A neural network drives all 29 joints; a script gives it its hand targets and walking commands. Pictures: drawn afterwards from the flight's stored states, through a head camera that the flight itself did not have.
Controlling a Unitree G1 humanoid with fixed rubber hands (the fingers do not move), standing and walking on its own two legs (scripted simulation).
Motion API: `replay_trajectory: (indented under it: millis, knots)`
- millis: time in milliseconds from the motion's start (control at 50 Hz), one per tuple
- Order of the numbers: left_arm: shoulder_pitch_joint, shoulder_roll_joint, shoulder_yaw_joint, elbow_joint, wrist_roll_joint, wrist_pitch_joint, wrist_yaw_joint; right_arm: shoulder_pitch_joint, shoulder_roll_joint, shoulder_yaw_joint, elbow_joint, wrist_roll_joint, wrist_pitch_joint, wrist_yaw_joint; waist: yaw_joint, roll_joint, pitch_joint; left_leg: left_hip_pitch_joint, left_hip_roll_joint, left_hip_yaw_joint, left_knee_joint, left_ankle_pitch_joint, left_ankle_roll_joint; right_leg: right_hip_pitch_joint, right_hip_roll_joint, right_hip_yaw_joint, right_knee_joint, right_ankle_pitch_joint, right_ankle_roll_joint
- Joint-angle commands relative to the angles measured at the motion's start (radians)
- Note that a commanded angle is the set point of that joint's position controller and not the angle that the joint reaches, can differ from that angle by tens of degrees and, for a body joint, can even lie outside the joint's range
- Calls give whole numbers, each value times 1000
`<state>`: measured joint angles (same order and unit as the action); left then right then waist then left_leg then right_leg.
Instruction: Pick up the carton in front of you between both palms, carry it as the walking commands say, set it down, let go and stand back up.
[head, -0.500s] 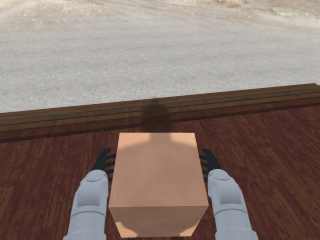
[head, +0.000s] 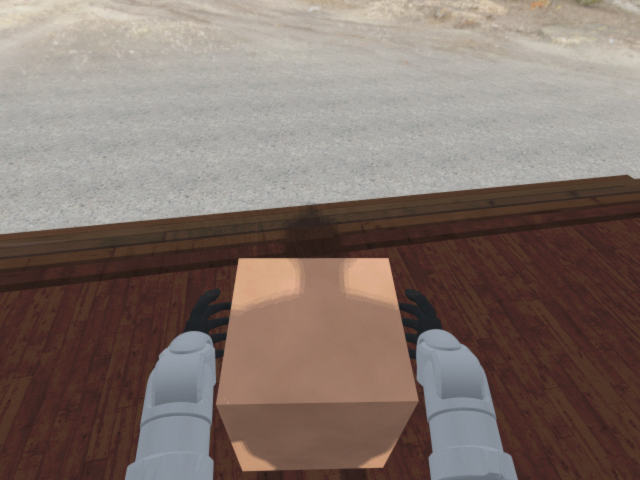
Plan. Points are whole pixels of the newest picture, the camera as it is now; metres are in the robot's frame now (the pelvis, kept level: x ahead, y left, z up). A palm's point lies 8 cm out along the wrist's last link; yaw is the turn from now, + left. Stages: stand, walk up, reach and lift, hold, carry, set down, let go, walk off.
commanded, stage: hold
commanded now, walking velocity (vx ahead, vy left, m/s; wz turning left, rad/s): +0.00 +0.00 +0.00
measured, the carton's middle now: (313, 367) +0.30 +0.00 -0.03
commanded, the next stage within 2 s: carry in 0.04 s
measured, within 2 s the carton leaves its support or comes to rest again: neither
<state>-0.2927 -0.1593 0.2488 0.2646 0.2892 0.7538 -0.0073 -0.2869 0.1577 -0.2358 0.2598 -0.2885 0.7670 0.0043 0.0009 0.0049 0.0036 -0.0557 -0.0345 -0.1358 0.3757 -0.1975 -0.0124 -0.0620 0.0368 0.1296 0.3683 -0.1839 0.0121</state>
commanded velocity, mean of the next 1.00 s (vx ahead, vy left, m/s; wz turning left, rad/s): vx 0.50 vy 0.00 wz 0.00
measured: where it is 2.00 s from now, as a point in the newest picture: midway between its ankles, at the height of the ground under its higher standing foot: (293, 305)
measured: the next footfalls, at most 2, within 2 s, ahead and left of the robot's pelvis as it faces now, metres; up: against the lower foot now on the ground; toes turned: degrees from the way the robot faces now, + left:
left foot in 0.54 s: +0.18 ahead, +0.12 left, +0.00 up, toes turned +9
right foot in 0.88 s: +0.52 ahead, -0.07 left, +0.00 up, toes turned -9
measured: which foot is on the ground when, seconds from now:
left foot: down 0.00-0.38, up 0.40-0.52, down 0.54-0.90, up 0.92-1.00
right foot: down 0.00-0.58, up 0.60-0.86, down 0.88-1.00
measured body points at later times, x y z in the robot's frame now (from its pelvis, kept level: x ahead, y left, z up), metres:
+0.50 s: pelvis +0.12 +0.01 -0.01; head +0.09 +0.02 +0.44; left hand +0.40 +0.17 +0.07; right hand +0.41 -0.13 +0.07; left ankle +0.07 +0.11 -0.73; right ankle +0.06 -0.10 -0.75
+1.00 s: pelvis +0.42 -0.01 -0.02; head +0.43 -0.01 +0.43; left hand +0.69 +0.17 +0.05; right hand +0.71 -0.14 +0.05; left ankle +0.26 +0.10 -0.65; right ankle +0.48 -0.06 -0.75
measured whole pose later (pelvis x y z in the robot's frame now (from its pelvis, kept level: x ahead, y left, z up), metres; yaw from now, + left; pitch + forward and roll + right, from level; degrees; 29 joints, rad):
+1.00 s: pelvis +0.42 -0.01 -0.02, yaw +4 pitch +3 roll -1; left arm -0.17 -0.14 0.10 -0.27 0.12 1.20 0.09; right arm -0.16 0.13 -0.13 -0.29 -0.11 1.22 -0.09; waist 0.01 0.01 -0.07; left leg -0.34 0.08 0.05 1.18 -0.38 0.02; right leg -0.39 -0.01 -0.27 0.52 -0.21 -0.11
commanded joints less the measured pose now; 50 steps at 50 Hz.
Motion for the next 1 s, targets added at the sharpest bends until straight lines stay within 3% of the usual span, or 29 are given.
replay_trajectory:
  millis: [0,20,80,140,180,200,240,260,300,340,360,380,400,420,460,520,540,560,580,620,640,780,840,860,880,900,920,960,980]
  knots:
    - [-521,-935,-543,-4,-269,-31,-250,-544,934,545,-26,275,-43,248,0,-3,-204,-6,-56,72,-66,60,0,45,54,-65,-56,55,0]
    - [-526,-928,-556,-17,-282,-27,-248,-542,928,549,-30,279,-41,246,2,-30,-232,-118,101,30,23,-83,9,-61,-114,-31,17,-104,-8]
    - [-532,-919,-586,-70,-298,-20,-231,-571,926,589,-95,311,-34,234,0,-59,-205,-233,62,54,50,-472,14,-188,-127,38,-60,-585,-36]
    - [-511,-902,-652,-158,-342,19,-206,-561,919,660,-171,365,6,218,4,-124,-276,-240,28,167,189,-220,1,-162,-185,74,-58,-462,-74]
    - [-499,-878,-703,-226,-370,72,-189,-555,902,713,-229,406,53,208,2,-116,-303,-207,32,183,117,-247,7,-201,-184,41,-26,-493,-82]
    - [-505,-866,-725,-257,-387,104,-184,-565,886,728,-257,424,81,203,3,-50,-286,-177,74,124,47,-318,19,-258,-152,-20,35,-489,-62]
    - [-537,-852,-770,-308,-431,170,-174,-541,849,742,-286,451,145,189,-18,238,-231,-63,278,-213,-168,-531,102,-476,-43,-218,362,-345,8]
    - [-554,-848,-790,-322,-461,202,-172,-525,829,746,-295,455,177,179,-22,261,-174,-35,340,-305,-189,-481,154,-568,-54,-235,352,-333,8]
    - [-560,-863,-827,-361,-533,255,-174,-520,807,766,-376,480,234,157,-16,171,-198,-79,315,-191,-130,-276,169,-449,-60,-254,202,-271,-8]
    - [-503,-877,-842,-397,-575,297,-169,-505,818,797,-454,519,282,143,-5,110,-298,-200,210,37,12,-217,111,-123,-32,-298,31,-111,-4]
    - [-468,-891,-844,-407,-583,319,-165,-467,819,802,-472,532,307,141,3,59,-358,-300,156,136,130,-248,75,56,-98,-213,-11,-107,-22]
    - [-416,-866,-825,-423,-570,336,-156,-475,843,824,-519,559,334,147,17,-167,-365,-475,88,239,357,-251,25,178,-283,79,-85,-218,-96]
    - [-379,-857,-809,-430,-554,355,-147,-482,851,836,-543,579,359,156,23,-283,-307,-681,63,259,393,-325,10,259,-411,263,-101,-144,-189]
    - [-379,-865,-812,-478,-544,373,-137,-500,859,845,-557,599,376,166,32,-243,-257,-744,80,232,374,-400,24,269,-441,280,-88,2,-237]
    - [-398,-867,-830,-579,-542,403,-124,-466,880,845,-575,628,397,178,34,-149,-287,-664,81,239,267,-339,26,250,-408,157,-54,112,-209]
    - [-345,-900,-851,-644,-569,434,-134,-352,884,831,-608,611,416,168,3,-103,-368,-148,28,344,0,-34,23,-36,-252,-177,64,-7,-76]
    - [-332,-885,-859,-651,-573,439,-141,-332,868,826,-621,600,420,163,-12,-17,-393,131,99,243,-33,-45,47,-257,-197,-275,212,-40,-30]
    - [-386,-855,-868,-688,-596,452,-150,-321,853,820,-613,573,423,153,-34,260,-383,273,335,-161,-114,-46,140,-512,-114,-360,491,-163,26]
    - [-438,-833,-880,-699,-617,468,-156,-345,852,807,-610,561,429,145,-38,330,-319,358,429,-317,-103,157,249,-733,-69,-301,580,-368,18]
    - [-433,-820,-872,-674,-641,481,-165,-371,842,805,-647,566,450,131,-39,122,-290,381,441,-242,-52,406,266,-848,-121,-216,689,-412,-22]
    - [-410,-826,-865,-661,-641,483,-166,-380,842,809,-664,572,455,128,-37,67,-314,393,427,-187,-63,361,235,-851,-131,-207,652,-378,-27]
    - [-299,-854,-822,-614,-557,473,-136,-369,847,843,-667,616,468,162,-17,142,-251,113,244,233,-82,575,103,-443,-33,-373,207,39,-31]
    - [-274,-862,-815,-615,-538,465,-136,-350,839,844,-672,617,464,174,13,134,-355,-58,197,361,198,673,46,22,38,-465,125,77,-53]
    - [-273,-869,-815,-615,-535,464,-140,-357,833,841,-669,612,461,178,35,88,-403,-186,176,360,375,455,28,197,-41,-376,129,-6,-48]
    - [-265,-856,-810,-602,-526,463,-141,-369,829,843,-674,609,464,184,44,-107,-421,-354,96,357,655,174,-7,257,-294,69,-29,-287,-124]
    - [-277,-866,-813,-572,-522,455,-146,-402,824,854,-675,609,466,186,33,-274,-417,-569,-3,241,866,-247,-10,318,-482,461,-177,-234,-253]
    - [-303,-888,-828,-594,-545,453,-151,-396,843,856,-644,600,459,186,21,-161,-382,-614,83,145,960,-251,27,273,-485,385,-167,-166,-260]
    - [-353,-942,-856,-612,-577,438,-160,-396,901,855,-630,605,438,188,16,-10,-357,-606,154,130,907,-151,44,151,-414,197,-147,-12,-204]
    - [-374,-958,-871,-624,-591,431,-164,-385,921,852,-619,599,426,185,12,-5,-347,-585,172,131,836,-109,43,106,-388,119,-152,31,-173]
